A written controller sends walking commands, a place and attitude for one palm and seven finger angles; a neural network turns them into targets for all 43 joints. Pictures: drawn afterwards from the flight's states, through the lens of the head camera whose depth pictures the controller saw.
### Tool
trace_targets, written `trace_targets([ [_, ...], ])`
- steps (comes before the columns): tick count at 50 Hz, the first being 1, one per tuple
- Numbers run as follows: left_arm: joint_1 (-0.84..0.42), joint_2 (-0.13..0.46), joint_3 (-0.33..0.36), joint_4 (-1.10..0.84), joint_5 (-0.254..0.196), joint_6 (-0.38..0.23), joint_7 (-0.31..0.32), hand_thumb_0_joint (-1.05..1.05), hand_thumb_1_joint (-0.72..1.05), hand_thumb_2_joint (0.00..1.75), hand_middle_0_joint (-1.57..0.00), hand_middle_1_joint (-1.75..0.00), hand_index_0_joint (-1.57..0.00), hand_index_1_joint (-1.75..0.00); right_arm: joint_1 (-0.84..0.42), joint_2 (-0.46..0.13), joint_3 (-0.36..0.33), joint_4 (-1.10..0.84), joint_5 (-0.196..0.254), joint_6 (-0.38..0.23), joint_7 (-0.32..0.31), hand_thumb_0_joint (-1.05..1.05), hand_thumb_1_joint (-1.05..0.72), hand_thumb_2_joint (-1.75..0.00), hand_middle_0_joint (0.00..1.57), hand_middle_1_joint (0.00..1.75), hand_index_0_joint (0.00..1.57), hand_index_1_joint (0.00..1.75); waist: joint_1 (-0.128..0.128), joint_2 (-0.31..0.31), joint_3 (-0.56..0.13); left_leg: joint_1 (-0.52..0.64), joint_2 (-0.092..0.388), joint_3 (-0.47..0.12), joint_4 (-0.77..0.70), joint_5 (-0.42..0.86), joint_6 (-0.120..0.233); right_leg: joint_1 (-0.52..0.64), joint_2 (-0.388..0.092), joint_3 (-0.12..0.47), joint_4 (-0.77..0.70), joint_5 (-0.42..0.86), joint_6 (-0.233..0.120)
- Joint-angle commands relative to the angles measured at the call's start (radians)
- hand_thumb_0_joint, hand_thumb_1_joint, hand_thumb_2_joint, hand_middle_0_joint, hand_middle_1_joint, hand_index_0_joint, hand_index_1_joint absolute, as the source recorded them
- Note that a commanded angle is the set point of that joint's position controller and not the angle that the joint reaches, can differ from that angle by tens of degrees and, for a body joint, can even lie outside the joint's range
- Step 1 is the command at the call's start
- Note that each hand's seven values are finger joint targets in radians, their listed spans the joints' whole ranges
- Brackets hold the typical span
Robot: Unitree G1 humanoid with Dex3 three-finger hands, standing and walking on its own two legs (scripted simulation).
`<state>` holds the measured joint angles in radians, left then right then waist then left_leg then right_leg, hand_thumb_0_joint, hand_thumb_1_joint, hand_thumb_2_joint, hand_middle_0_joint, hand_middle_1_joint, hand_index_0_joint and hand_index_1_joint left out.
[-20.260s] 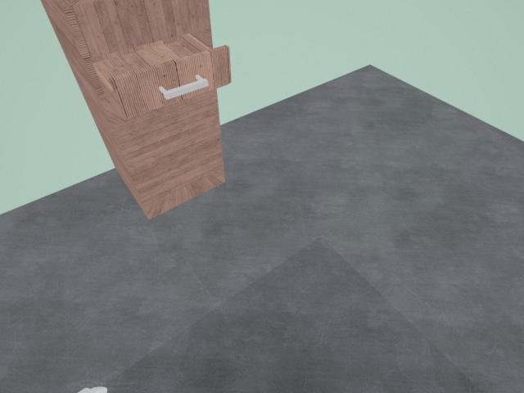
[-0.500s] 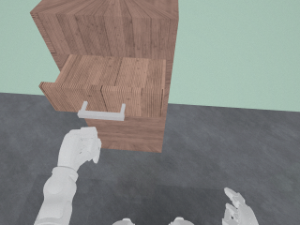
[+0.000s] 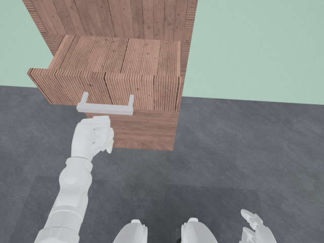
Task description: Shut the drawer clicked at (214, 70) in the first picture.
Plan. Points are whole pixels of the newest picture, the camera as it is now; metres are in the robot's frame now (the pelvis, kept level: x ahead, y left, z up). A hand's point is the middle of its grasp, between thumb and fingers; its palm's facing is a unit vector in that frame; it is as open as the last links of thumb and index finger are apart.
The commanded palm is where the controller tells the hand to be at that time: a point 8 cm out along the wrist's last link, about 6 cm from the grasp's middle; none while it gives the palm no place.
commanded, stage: bring the fist close to the handle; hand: left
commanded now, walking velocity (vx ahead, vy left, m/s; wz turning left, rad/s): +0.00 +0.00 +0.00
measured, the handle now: (106, 103) +0.46 +0.16 +0.04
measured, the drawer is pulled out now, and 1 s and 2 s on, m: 0.16 0.13 0.00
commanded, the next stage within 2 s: push the drawer shut in 0.38 s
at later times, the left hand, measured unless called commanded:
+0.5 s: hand (111, 137) +0.36 +0.14 +0.03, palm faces -0.05 -1.00 -0.04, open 3.3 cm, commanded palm +0.34 +0.20 +0.04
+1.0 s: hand (114, 118) +0.42 +0.14 +0.03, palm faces -0.03 -1.00 -0.05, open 2.9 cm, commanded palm +0.40 +0.19 +0.04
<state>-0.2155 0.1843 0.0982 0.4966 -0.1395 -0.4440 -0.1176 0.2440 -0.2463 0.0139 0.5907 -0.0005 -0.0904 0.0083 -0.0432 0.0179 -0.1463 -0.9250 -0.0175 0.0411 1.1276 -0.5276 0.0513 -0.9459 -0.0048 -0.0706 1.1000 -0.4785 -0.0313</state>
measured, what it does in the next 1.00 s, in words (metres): stands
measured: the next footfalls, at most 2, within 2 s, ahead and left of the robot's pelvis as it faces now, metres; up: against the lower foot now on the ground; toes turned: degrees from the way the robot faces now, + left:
none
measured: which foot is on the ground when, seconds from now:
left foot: down 0.00-1.00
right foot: down 0.00-1.00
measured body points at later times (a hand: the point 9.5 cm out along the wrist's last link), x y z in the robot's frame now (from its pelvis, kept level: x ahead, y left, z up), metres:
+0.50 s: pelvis +0.00 -0.01 +0.00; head +0.09 -0.01 +0.44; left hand +0.35 +0.19 +0.04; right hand +0.13 -0.26 -0.11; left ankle +0.01 +0.09 -0.65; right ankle +0.03 -0.10 -0.65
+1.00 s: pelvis -0.01 -0.01 -0.01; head +0.10 -0.01 +0.43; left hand +0.41 +0.19 +0.04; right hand +0.09 -0.27 -0.13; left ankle +0.01 +0.09 -0.65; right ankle +0.03 -0.10 -0.65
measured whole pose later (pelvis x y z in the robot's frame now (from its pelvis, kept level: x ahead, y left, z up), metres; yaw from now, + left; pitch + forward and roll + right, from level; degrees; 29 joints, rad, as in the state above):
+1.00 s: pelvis -0.01 -0.01 -0.01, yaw +0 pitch +21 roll -1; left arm -0.51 0.26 0.19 0.79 -0.13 -0.45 -0.14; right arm 0.27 -0.25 0.02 0.62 0.01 -0.04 0.00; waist -0.08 0.02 -0.15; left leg -1.00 -0.01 0.02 1.16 -0.52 0.03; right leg -1.02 0.00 -0.09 1.12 -0.47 -0.05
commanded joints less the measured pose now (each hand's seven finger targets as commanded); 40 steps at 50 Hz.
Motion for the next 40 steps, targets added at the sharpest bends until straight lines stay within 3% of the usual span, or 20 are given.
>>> trace_targets([
  [1, -0.279, 0.120, 0.055, -0.177, -0.001, -0.072, 0.013, 0.00, 0.90, 0.90, -1.40, -1.60, -1.40, -1.60, 0.027, -0.149, -0.056, -0.122, 0.001, -0.018, -0.008, 0.00, -0.90, -0.90, 0.20, 0.30, 0.20, 0.30, -0.005, 0.021, -0.363, 0.195, 0.021, -0.097, -0.145, 0.306, -0.046, 0.178, 0.012, 0.044, -0.101, 0.230, -0.001],
  [2, -0.291, 0.132, 0.057, -0.201, -0.002, -0.071, 0.013, 0.00, 0.90, 0.90, -1.40, -1.60, -1.40, -1.60, 0.028, -0.151, -0.057, -0.129, 0.000, -0.016, -0.008, 0.00, -0.90, -0.90, 0.20, 0.30, 0.20, 0.30, -0.003, 0.055, -0.393, 0.221, 0.020, -0.097, -0.144, 0.329, -0.048, 0.182, 0.014, 0.042, -0.096, 0.242, -0.004],
  [4, -0.258, 0.130, 0.062, -0.262, -0.014, -0.069, 0.014, 0.00, 0.90, 0.90, -1.40, -1.60, -1.40, -1.60, 0.033, -0.147, -0.060, -0.142, 0.002, -0.008, -0.007, 0.00, -0.90, -0.90, 0.20, 0.30, 0.20, 0.30, 0.009, 0.054, -0.465, 0.273, 0.023, -0.096, -0.145, 0.403, -0.051, 0.226, 0.015, 0.047, -0.100, 0.301, -0.001],
  [6, -0.235, 0.132, 0.067, -0.281, -0.024, -0.063, 0.016, 0.00, 0.90, 0.90, -1.40, -1.60, -1.40, -1.60, 0.034, -0.140, -0.058, -0.143, 0.005, -0.001, -0.008, 0.00, -0.90, -0.90, 0.20, 0.30, 0.20, 0.30, 0.010, 0.028, -0.469, 0.257, 0.022, -0.086, -0.147, 0.407, -0.047, 0.269, 0.015, 0.052, -0.108, 0.327, 0.002],
  [8, -0.201, 0.147, 0.087, -0.230, -0.028, -0.053, 0.017, 0.00, 0.90, 0.90, -1.40, -1.60, -1.40, -1.60, 0.038, -0.140, -0.055, -0.140, 0.008, 0.006, -0.011, 0.00, -0.90, -0.90, 0.20, 0.30, 0.20, 0.30, 0.004, -0.040, -0.403, 0.191, 0.021, -0.080, -0.150, 0.366, -0.037, 0.283, 0.019, 0.056, -0.119, 0.321, 0.005],
  [11, -0.242, 0.128, 0.063, -0.161, -0.023, -0.044, 0.013, 0.00, 0.90, 0.90, -1.40, -1.60, -1.40, -1.60, 0.028, -0.140, -0.048, -0.129, 0.014, 0.012, -0.016, 0.00, -0.90, -0.90, 0.20, 0.30, 0.20, 0.30, -0.024, -0.063, -0.279, 0.105, 0.015, -0.069, -0.157, 0.227, -0.028, 0.245, 0.015, 0.067, -0.155, 0.211, 0.009],
  [13, -0.249, 0.143, 0.076, -0.138, -0.022, -0.045, 0.003, 0.00, 0.90, 0.90, -1.40, -1.60, -1.40, -1.60, 0.027, -0.143, -0.047, -0.131, 0.016, 0.012, -0.020, 0.00, -0.90, -0.90, 0.20, 0.30, 0.20, 0.30, -0.021, -0.065, -0.260, 0.091, 0.011, -0.067, -0.159, 0.198, -0.024, 0.238, 0.015, 0.071, -0.162, 0.179, 0.006],
  [17, -0.307, 0.153, 0.068, -0.185, -0.030, -0.063, -0.021, 0.00, 0.90, 0.90, -1.40, -1.60, -1.40, -1.60, 0.032, -0.143, -0.049, -0.132, 0.015, 0.005, -0.023, 0.00, -0.90, -0.90, 0.20, 0.30, 0.20, 0.30, -0.023, 0.017, -0.331, 0.141, 0.010, -0.063, -0.144, 0.243, -0.023, 0.249, 0.013, 0.078, -0.150, 0.227, 0.002],
  [18, -0.281, 0.173, 0.095, -0.202, -0.033, -0.070, -0.025, 0.00, 0.90, 0.90, -1.40, -1.60, -1.40, -1.60, 0.039, -0.142, -0.052, -0.130, 0.013, 0.004, -0.023, 0.00, -0.90, -0.90, 0.20, 0.30, 0.20, 0.30, -0.005, 0.021, -0.383, 0.166, 0.011, -0.065, -0.144, 0.290, -0.027, 0.276, 0.013, 0.077, -0.138, 0.273, 0.000],
  [19, -0.268, 0.163, 0.084, -0.231, -0.036, -0.077, -0.029, 0.00, 0.90, 0.90, -1.40, -1.60, -1.40, -1.60, 0.038, -0.138, -0.052, -0.135, 0.012, 0.002, -0.022, 0.00, -0.90, -0.90, 0.20, 0.30, 0.20, 0.30, -0.002, 0.056, -0.412, 0.196, 0.012, -0.065, -0.142, 0.335, -0.030, 0.285, 0.013, 0.077, -0.131, 0.315, -0.001],
  [20, -0.243, 0.156, 0.081, -0.236, -0.040, -0.080, -0.030, 0.00, 0.90, 0.90, -1.40, -1.60, -1.40, -1.60, 0.038, -0.136, -0.053, -0.135, 0.012, 0.001, -0.020, 0.00, -0.90, -0.90, 0.20, 0.30, 0.20, 0.30, -0.001, 0.041, -0.424, 0.210, 0.014, -0.068, -0.141, 0.353, -0.032, 0.288, 0.014, 0.073, -0.129, 0.328, 0.001],
  [23, -0.263, 0.144, 0.067, -0.192, -0.041, -0.074, -0.029, 0.00, 0.90, 0.90, -1.40, -1.60, -1.40, -1.60, 0.037, -0.136, -0.049, -0.126, 0.012, 0.003, -0.019, 0.00, -0.90, -0.90, 0.20, 0.30, 0.20, 0.30, -0.020, 0.013, -0.356, 0.160, 0.014, -0.066, -0.136, 0.320, -0.028, 0.267, 0.015, 0.072, -0.132, 0.309, 0.006],
  [26, -0.330, 0.192, 0.113, -0.122, -0.036, -0.063, -0.018, 0.00, 0.90, 0.90, -1.40, -1.60, -1.40, -1.60, 0.035, -0.144, -0.049, -0.112, 0.015, 0.008, -0.025, 0.00, -0.90, -0.90, 0.20, 0.30, 0.20, 0.30, -0.036, -0.048, -0.302, 0.082, 0.010, -0.059, -0.130, 0.223, -0.023, 0.256, 0.011, 0.091, -0.156, 0.220, 0.012],
  [27, -0.362, 0.214, 0.124, -0.123, -0.031, -0.066, -0.015, 0.00, 0.90, 0.90, -1.40, -1.60, -1.40, -1.60, 0.036, -0.146, -0.048, -0.111, 0.015, 0.008, -0.029, 0.00, -0.90, -0.90, 0.20, 0.30, 0.20, 0.30, -0.035, -0.035, -0.298, 0.076, 0.009, -0.060, -0.127, 0.222, -0.021, 0.255, 0.012, 0.096, -0.153, 0.218, 0.010],
  [30, -0.392, 0.174, 0.092, -0.139, -0.026, -0.075, -0.018, 0.00, 0.90, 0.90, -1.40, -1.60, -1.40, -1.60, 0.039, -0.137, -0.048, -0.111, 0.013, 0.004, -0.026, 0.00, -0.90, -0.90, 0.20, 0.30, 0.20, 0.30, -0.028, 0.033, -0.370, 0.135, 0.008, -0.060, -0.125, 0.279, -0.025, 0.262, 0.011, 0.088, -0.135, 0.277, 0.005],
  [33, -0.400, 0.168, 0.084, -0.128, -0.029, -0.076, -0.024, 0.00, 0.90, 0.90, -1.40, -1.60, -1.40, -1.60, 0.058, -0.143, -0.052, -0.104, 0.011, 0.003, -0.023, 0.00, -0.90, -0.90, 0.20, 0.30, 0.20, 0.30, -0.030, 0.042, -0.424, 0.198, 0.017, -0.074, -0.119, 0.368, -0.032, 0.246, 0.016, 0.072, -0.113, 0.339, 0.003],
  [34, -0.429, 0.150, 0.065, -0.121, -0.032, -0.073, -0.026, 0.00, 0.90, 0.90, -1.40, -1.60, -1.40, -1.60, 0.061, -0.142, -0.053, -0.097, 0.011, 0.004, -0.021, 0.00, -0.90, -0.90, 0.20, 0.30, 0.20, 0.30, -0.045, 0.034, -0.423, 0.197, 0.017, -0.073, -0.116, 0.366, -0.031, 0.243, 0.016, 0.072, -0.117, 0.343, 0.007],
  [38, -0.449, 0.204, 0.123, 0.002, -0.021, -0.047, -0.022, 0.00, 0.90, 0.90, -1.40, -1.60, -1.40, -1.60, 0.075, -0.151, -0.050, -0.086, 0.013, 0.014, -0.022, 0.00, -0.90, -0.90, 0.20, 0.30, 0.20, 0.30, -0.045, -0.018, -0.360, 0.112, 0.012, -0.067, -0.120, 0.300, -0.027, 0.243, 0.017, 0.078, -0.128, 0.300, 0.008],
  [39, -0.509, 0.188, 0.102, 0.001, -0.020, -0.047, -0.021, 0.00, 0.90, 0.90, -1.40, -1.60, -1.40, -1.60, 0.073, -0.149, -0.048, -0.084, 0.015, 0.016, -0.023, 0.00, -0.90, -0.90, 0.20, 0.30, 0.20, 0.30, -0.067, -0.033, -0.344, 0.105, 0.014, -0.068, -0.119, 0.278, -0.025, 0.226, 0.016, 0.077, -0.133, 0.284, 0.012],
  [40, -0.556, 0.191, 0.107, 0.015, -0.019, -0.048, -0.018, 0.00, 0.90, 0.90, -1.40, -1.60, -1.40, -1.60, 0.077, -0.147, -0.048, -0.078, 0.015, 0.015, -0.024, 0.00, -0.90, -0.90, 0.20, 0.30, 0.20, 0.30, -0.067, -0.024, -0.337, 0.093, 0.010, -0.067, -0.118, 0.257, -0.025, 0.225, 0.015, 0.083, -0.138, 0.263, 0.012],
])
